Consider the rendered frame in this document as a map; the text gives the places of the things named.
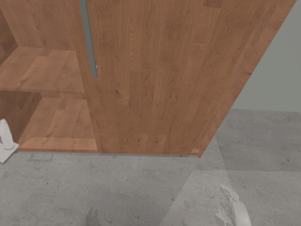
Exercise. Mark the left robot hand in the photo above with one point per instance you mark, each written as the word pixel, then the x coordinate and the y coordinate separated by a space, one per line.
pixel 7 148

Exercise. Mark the right robot hand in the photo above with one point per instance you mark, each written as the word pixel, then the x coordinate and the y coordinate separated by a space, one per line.
pixel 237 214

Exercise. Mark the wardrobe door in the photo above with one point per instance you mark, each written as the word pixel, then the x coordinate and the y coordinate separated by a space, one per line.
pixel 162 65
pixel 253 39

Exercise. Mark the handle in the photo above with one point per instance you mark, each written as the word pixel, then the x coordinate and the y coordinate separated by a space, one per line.
pixel 88 37

